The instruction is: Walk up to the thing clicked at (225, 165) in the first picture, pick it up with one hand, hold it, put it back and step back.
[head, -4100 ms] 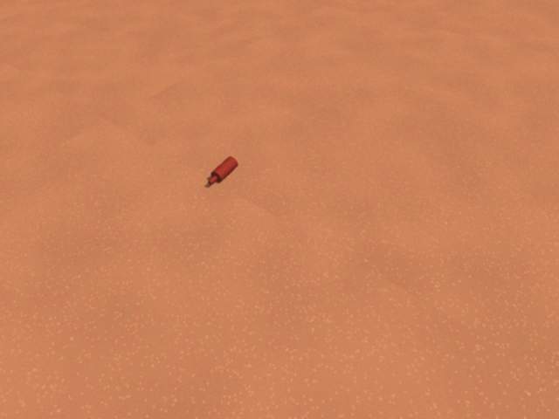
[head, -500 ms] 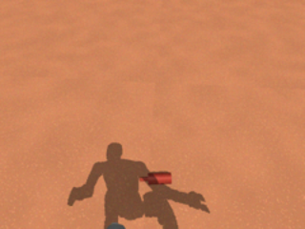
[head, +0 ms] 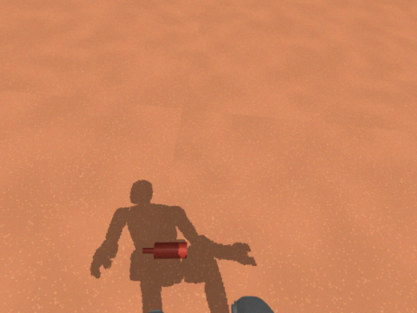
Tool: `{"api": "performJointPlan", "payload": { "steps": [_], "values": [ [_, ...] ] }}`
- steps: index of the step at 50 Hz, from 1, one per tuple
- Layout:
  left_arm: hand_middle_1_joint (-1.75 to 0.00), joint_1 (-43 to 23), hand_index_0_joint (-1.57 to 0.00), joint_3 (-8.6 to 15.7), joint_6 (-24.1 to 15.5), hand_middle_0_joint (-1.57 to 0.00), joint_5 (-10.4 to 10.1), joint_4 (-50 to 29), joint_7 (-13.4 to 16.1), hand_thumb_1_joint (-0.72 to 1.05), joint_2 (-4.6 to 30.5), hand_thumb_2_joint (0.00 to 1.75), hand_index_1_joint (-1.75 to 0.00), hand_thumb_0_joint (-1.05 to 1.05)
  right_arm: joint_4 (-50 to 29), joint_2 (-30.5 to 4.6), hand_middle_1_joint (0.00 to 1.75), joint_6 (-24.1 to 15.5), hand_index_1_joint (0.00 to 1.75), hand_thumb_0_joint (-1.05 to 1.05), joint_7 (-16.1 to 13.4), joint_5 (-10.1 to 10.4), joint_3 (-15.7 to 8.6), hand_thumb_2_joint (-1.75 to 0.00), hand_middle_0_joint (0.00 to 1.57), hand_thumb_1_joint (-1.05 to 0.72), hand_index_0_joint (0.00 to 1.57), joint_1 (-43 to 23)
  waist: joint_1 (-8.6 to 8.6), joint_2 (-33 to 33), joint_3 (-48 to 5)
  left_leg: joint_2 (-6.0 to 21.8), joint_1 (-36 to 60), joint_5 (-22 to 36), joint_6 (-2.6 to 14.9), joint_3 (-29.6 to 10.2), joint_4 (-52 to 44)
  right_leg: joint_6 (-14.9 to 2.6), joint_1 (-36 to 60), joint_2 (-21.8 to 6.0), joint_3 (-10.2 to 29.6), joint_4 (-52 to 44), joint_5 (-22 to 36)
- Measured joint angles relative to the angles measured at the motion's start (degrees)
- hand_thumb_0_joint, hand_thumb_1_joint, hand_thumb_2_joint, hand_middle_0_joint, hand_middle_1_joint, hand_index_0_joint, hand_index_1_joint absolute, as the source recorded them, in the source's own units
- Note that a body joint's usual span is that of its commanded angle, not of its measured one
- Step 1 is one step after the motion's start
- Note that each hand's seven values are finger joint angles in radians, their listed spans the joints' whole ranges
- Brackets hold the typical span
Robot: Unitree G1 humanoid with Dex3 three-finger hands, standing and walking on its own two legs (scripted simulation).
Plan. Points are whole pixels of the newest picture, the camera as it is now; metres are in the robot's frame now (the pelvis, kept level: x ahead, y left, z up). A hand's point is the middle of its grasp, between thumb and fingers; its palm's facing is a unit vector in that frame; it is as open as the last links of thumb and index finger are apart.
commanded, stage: walk up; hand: left
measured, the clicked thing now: (165, 250) +0.49 +0.16 -0.71
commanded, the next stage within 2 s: none
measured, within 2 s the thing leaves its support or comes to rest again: neither
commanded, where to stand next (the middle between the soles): +0.14 -0.12 m, yaw +5 degrees
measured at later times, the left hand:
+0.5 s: hand out of the picture +0.06 +0.07 -0.13, palm faces +0.01 -0.91 -0.41, open 7.4 cm
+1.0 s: hand (151, 308) +0.17 +0.13 -0.13, palm faces +0.11 -0.89 -0.43, open 7.4 cm
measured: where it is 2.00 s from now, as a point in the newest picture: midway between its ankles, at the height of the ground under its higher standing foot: outside the picture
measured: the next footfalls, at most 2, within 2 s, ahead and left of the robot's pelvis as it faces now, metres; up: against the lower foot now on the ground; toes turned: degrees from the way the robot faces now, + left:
right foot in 0.18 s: +0.09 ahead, -0.31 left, +0.00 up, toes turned -2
left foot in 0.74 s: +0.18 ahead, -0.05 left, +0.00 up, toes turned +5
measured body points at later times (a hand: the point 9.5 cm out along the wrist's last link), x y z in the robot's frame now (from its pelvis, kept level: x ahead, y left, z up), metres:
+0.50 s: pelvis +0.07 -0.20 +0.01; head +0.11 -0.21 +0.45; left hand +0.06 +0.12 -0.10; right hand +0.15 -0.53 -0.12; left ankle +0.13 -0.06 -0.66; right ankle +0.05 -0.30 -0.71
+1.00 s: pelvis +0.10 -0.16 +0.01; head +0.15 -0.16 +0.45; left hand +0.17 +0.17 -0.10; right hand +0.29 -0.44 -0.10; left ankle +0.14 -0.06 -0.71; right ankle +0.14 -0.31 -0.67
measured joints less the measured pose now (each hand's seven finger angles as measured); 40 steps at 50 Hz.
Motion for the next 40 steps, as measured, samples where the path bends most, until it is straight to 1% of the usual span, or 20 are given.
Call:
{"api": "performJointPlan", "payload": {
  "steps": [3,6,9,10,11,12,13,15,17,19,21,24,27,30,33,36,37,38,39,40],
  "values": [
    [-0.30,-1.7,-0.21,1.4,-0.2,-0.21,-0.4,-0.8,-0.5,0.90,2.4,0.90,-0.30,0.01,0.5,-1.1,0.30,-0.3,0.30,0.00,0.7,-0.7,-0.2,-0.90,0.21,-0.89,0.21,1.4,-0.37,-0.1,-0.6,3.0,-0.2,-0.8,-1.11,-1.6,0.8,-0.13,0.0,-3.8,1.7,-5.9,1.3],
    [-0.30,-2.7,-0.21,2.7,0.1,-0.21,-0.5,-0.9,-1.1,0.90,4.5,0.90,-0.29,0.01,0.9,-2.7,0.30,-0.4,0.30,0.00,1.3,-1.5,-0.7,-0.90,0.21,-0.89,0.21,2.5,-1.05,0.1,-1.4,5.9,-1.2,-2.1,-1.70,-3.4,2.2,0.02,1.6,-6.1,0.7,-13.3,-0.7],
    [-0.30,-2.5,-0.20,3.5,-0.4,-0.20,-0.8,-0.4,-1.1,0.91,5.9,0.90,-0.29,0.01,1.8,-5.1,0.30,0.5,0.30,0.01,1.7,-1.9,-1.4,-0.90,0.21,-0.89,0.21,3.0,-1.71,1.1,-2.5,8.8,-2.8,-4.4,-1.78,-5.7,4.8,-0.24,5.8,-6.1,-2.3,-22.4,0.6],
    [-0.30,-2.4,-0.20,3.8,-1.0,-0.20,-0.8,0.2,-0.7,0.91,5.6,0.90,-0.29,0.01,2.4,-6.2,0.30,1.1,0.30,0.01,1.8,-2.0,-1.7,-0.90,0.21,-0.89,0.21,2.8,-1.61,2.6,-2.4,9.8,-3.6,-7.2,-1.19,-7.8,7.1,1.65,6.2,-4.7,-3.4,-22.5,1.7],
    [-0.30,-2.2,-0.20,3.8,-1.5,-0.20,-0.5,0.7,-0.3,0.91,4.8,0.90,-0.29,0.01,3.3,-7.1,0.30,2.0,0.30,0.01,1.6,-2.0,-2.1,-0.90,0.21,-0.89,0.21,2.5,-1.52,4.4,-2.2,10.1,-4.8,-11.6,-0.31,-10.3,10.9,2.67,6.2,-3.2,-4.6,-20.8,1.0],
    [-0.30,-1.7,-0.20,3.3,-2.0,-0.20,-0.3,1.0,0.1,0.91,4.0,0.90,-0.29,0.01,4.1,-7.5,0.30,2.9,0.30,0.01,1.2,-1.7,-2.5,-0.90,0.21,-0.89,0.21,2.5,-1.33,5.3,-2.6,8.5,-6.7,-14.8,-0.12,-11.9,16.4,2.99,5.9,-2.6,-5.5,-19.4,0.0],
    [-0.30,-1.2,-0.20,2.7,-2.2,-0.20,-0.2,1.6,0.4,0.91,3.0,0.90,-0.29,0.01,4.8,-7.5,0.30,3.8,0.30,0.01,0.9,-1.3,-2.8,-0.90,0.20,-0.90,0.21,2.6,-0.89,5.7,-3.0,6.0,-8.3,-15.8,-0.23,-12.4,21.6,2.82,6.3,-2.4,-6.0,-19.1,-0.6],
    [-0.30,-0.1,-0.20,1.4,-2.3,-0.20,-0.7,3.0,0.9,0.91,0.7,0.90,-0.29,0.01,6.2,-7.1,0.30,4.3,0.30,0.01,0.9,-0.5,-2.7,-0.90,0.20,-0.90,0.21,2.3,0.14,6.8,-3.6,2.2,-10.0,-13.7,-0.34,-10.8,27.7,1.95,8.6,-1.7,-6.9,-21.9,-0.1],
    [-0.30,1.5,-0.21,0.1,-3.2,-0.20,-1.1,4.5,1.5,0.90,-1.1,0.90,-0.29,0.01,6.5,-6.4,0.29,3.8,0.30,0.01,1.7,0.2,-1.9,-0.90,0.20,-0.90,0.20,1.8,0.97,7.8,-4.0,0.0,-11.2,-10.4,-0.32,-7.9,29.1,0.90,10.9,-0.7,-7.5,-25.8,1.2],
    [-0.30,2.6,-0.21,-0.8,-4.6,-0.21,-1.7,6.1,2.2,0.90,-1.9,0.90,-0.30,0.01,5.7,-5.1,0.29,3.1,0.30,0.01,2.8,0.2,-1.1,-0.90,0.20,-0.90,0.20,1.3,1.33,8.0,-3.6,-1.5,-11.5,-7.5,-0.14,-5.9,27.2,-0.12,13.0,0.0,-8.1,-28.9,2.1],
    [-0.30,3.2,-0.21,-1.4,-6.1,-0.21,-2.3,7.4,3.0,0.90,-2.4,0.90,-0.30,0.01,4.6,-3.8,0.29,3.1,0.30,0.01,4.0,0.1,-0.5,-0.90,0.20,-0.90,0.20,0.4,1.39,8.4,-2.3,-2.4,-11.3,-5.9,0.04,-5.8,23.7,-0.77,14.8,0.7,-8.8,-31.1,2.6],
    [-0.30,3.8,-0.21,-2.1,-7.9,-0.21,-2.7,8.2,4.3,0.90,-3.0,0.90,-0.30,0.01,2.8,-2.1,0.29,4.3,0.30,0.01,5.2,-0.2,-0.1,-0.90,0.20,-0.90,0.20,-1.8,1.54,9.3,0.2,-3.4,-10.6,-4.5,0.06,-8.1,19.3,-1.38,16.6,1.6,-9.7,-32.6,2.7],
    [-0.30,3.3,-0.21,-2.6,-8.5,-0.21,-3.1,8.2,5.5,0.90,-3.3,0.90,-0.30,0.01,1.1,-0.9,0.29,5.7,0.30,0.01,6.0,-0.4,-0.3,-0.90,0.20,-0.90,0.20,-3.8,1.68,9.9,2.3,-4.3,-10.0,-3.9,-0.06,-10.2,17.7,-1.46,17.5,1.2,-10.6,-32.5,1.7],
    [-0.30,2.4,-0.21,-2.6,-8.8,-0.21,-3.2,7.5,6.6,0.90,-3.3,0.90,-0.30,0.01,0.1,-0.6,0.30,6.8,0.30,0.01,6.5,-0.3,-0.5,-0.90,0.20,-0.90,0.20,-5.7,2.04,10.4,3.4,-4.7,-8.8,-3.8,0.04,-10.8,15.5,-1.05,17.9,0.2,-11.4,-32.0,0.6],
    [-0.30,1.4,-0.21,-2.5,-8.9,-0.21,-3.2,6.7,7.2,0.90,-2.9,0.90,-0.30,0.01,-0.5,-0.5,0.30,7.2,0.30,0.01,6.7,0.0,-0.7,-0.90,0.20,-0.90,0.20,-7.9,2.53,10.8,4.0,-4.3,-6.6,-3.7,0.30,-9.6,11.2,-0.43,18.0,-0.8,-12.1,-31.2,-0.6],
    [-0.30,0.6,-0.21,-2.4,-8.7,-0.21,-3.3,6.3,7.4,0.90,-1.8,0.90,-0.30,0.01,-0.8,-0.2,0.29,6.9,0.30,0.01,6.9,0.1,-0.7,-0.90,0.20,-0.90,0.20,-10.0,2.89,10.4,4.1,-3.7,-3.0,-2.8,0.84,-6.7,4.1,0.37,17.8,-1.9,-12.6,-29.3,-2.6],
    [-0.30,0.0,-0.21,-2.3,-8.5,-0.21,-3.6,6.5,7.4,0.90,-1.1,0.90,-0.30,0.01,-0.7,0.2,0.29,6.6,0.30,0.01,6.9,0.0,-0.7,-0.90,0.20,-0.90,0.20,-11.0,2.91,9.3,4.5,-4.3,-1.7,-2.1,0.31,-5.8,2.1,0.56,17.5,-3.0,-12.4,-27.7,-3.4],
    [-0.30,-1.0,-0.21,-2.2,-8.2,-0.21,-3.8,7.0,7.4,0.90,-0.5,0.90,-0.30,0.01,-0.7,0.9,0.29,6.2,0.30,0.01,6.9,-0.1,-0.7,-0.90,0.20,-0.90,0.20,-12.0,3.10,7.5,5.5,-5.6,-0.7,-1.8,-0.03,-4.7,1.2,0.51,16.7,-4.5,-11.3,-24.8,-3.2],
    [-0.30,-1.9,-0.21,-2.1,-7.8,-0.21,-4.2,7.3,7.5,0.90,-0.3,0.90,-0.30,0.01,-1.3,1.2,0.29,5.7,0.30,0.01,7.0,-0.2,-0.6,-0.90,0.20,-0.90,0.20,-12.8,3.02,6.7,6.3,-6.2,-0.1,-1.8,0.01,-4.2,1.0,0.38,14.7,-5.1,-9.8,-20.3,-1.1],
    [-0.30,-2.9,-0.21,-2.3,-7.4,-0.21,-4.6,7.6,7.6,0.90,-0.6,0.90,-0.30,0.01,-2.1,1.0,0.29,5.3,0.30,0.01,6.9,0.0,-0.5,-0.90,0.20,-0.90,0.20,-13.1,2.36,7.3,6.7,-6.2,0.2,-2.0,0.37,-4.8,1.4,0.38,12.7,-4.1,-8.4,-15.5,-1.8]
  ]
}}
